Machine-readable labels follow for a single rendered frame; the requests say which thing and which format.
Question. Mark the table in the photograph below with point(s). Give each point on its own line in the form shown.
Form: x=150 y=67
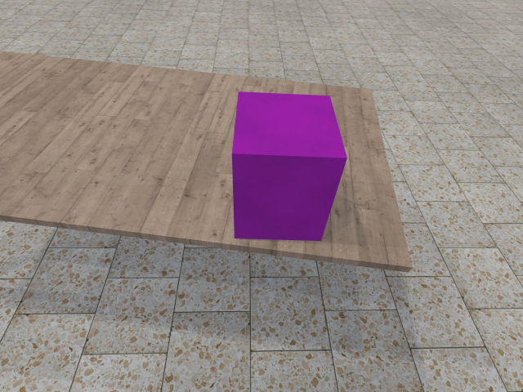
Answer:
x=146 y=152

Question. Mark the carton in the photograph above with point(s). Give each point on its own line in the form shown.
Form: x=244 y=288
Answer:
x=287 y=161

